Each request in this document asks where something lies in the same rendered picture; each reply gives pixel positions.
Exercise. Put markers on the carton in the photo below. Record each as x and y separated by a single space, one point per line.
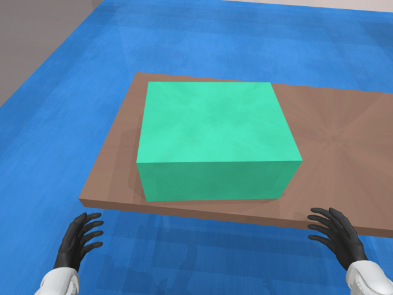
214 141

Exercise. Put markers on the robot right forearm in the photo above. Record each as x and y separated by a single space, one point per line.
367 278

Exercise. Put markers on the robot left hand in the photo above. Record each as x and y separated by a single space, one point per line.
72 249

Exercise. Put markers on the robot right hand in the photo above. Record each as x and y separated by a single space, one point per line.
343 240

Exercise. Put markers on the table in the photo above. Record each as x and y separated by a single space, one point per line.
345 139

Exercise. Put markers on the robot left forearm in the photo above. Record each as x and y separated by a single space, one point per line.
60 281

